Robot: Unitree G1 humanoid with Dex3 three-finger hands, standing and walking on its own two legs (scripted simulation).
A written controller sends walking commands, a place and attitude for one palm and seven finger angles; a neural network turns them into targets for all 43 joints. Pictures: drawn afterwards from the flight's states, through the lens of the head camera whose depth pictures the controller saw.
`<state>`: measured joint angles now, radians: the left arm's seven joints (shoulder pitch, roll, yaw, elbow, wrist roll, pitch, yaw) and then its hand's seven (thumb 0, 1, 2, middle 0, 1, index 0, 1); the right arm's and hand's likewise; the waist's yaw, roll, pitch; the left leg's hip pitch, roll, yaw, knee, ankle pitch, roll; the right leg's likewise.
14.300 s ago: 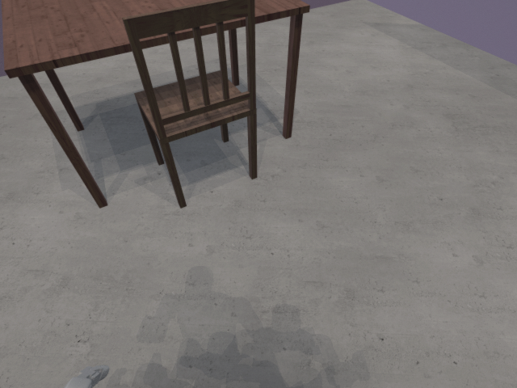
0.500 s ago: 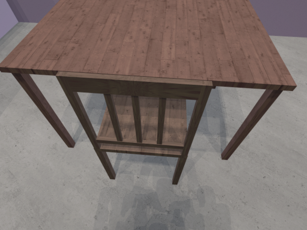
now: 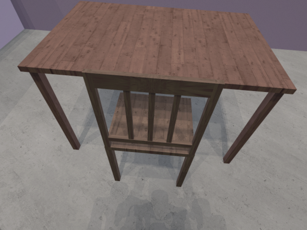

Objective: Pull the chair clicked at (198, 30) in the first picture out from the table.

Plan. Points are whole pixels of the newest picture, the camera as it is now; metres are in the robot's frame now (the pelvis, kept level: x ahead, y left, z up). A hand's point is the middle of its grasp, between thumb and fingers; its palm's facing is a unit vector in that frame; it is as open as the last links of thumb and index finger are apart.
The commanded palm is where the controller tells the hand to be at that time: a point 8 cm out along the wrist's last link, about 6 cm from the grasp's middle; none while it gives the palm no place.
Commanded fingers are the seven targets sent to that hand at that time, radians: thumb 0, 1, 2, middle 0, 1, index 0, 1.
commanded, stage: come to a stop and stand still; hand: left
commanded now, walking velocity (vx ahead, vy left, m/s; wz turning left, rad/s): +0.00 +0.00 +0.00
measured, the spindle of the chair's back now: (151, 119) +0.52 +0.04 -0.09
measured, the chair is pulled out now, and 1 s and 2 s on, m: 0.00 0.00 0.00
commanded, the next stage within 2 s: look again from close up in 0.16 s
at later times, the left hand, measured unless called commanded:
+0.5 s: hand out of the picture -0.01 +0.15 -0.18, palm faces +0.01 -0.99 -0.15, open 7.3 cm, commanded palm none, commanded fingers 0.00 0.90 0.90 -0.20 -0.30 -0.20 -0.30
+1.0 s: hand out of the picture +0.03 +0.15 -0.17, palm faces +0.01 -0.98 -0.19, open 7.3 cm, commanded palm none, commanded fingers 0.00 0.90 0.90 -0.20 -0.30 -0.20 -0.30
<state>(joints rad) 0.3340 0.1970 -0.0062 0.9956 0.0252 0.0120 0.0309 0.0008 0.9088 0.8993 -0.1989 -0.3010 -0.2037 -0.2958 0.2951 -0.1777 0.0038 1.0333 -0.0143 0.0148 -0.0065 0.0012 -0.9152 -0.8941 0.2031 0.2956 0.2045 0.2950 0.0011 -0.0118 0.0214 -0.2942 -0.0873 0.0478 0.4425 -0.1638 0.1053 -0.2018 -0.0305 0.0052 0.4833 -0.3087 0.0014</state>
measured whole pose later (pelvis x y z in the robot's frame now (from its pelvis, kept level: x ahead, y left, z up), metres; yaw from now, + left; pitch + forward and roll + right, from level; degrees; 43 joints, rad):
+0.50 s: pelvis +0.02 -0.01 +0.00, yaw +0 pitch +0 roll +0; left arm 0.35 0.14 -0.03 1.11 0.02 -0.01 0.04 0.00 0.91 0.90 -0.20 -0.30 -0.20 -0.30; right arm 0.24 -0.16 0.01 1.11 0.00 -0.02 -0.03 0.00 -0.92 -0.89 0.20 0.30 0.20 0.29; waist 0.01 -0.03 0.01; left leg -0.23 -0.09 0.04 0.41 -0.18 0.10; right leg -0.13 -0.03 0.01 0.42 -0.30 0.03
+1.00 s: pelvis +0.04 -0.02 +0.00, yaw +0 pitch +0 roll +0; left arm 0.31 0.16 -0.02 1.10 0.01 -0.01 0.04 0.00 0.91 0.90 -0.20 -0.30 -0.20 -0.30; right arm 0.26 -0.16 0.02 1.14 0.00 -0.02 -0.03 0.00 -0.92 -0.89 0.20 0.30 0.20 0.29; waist 0.01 -0.02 0.02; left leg -0.20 -0.09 0.04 0.40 -0.20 0.08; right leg -0.10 -0.03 0.01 0.41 -0.31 0.02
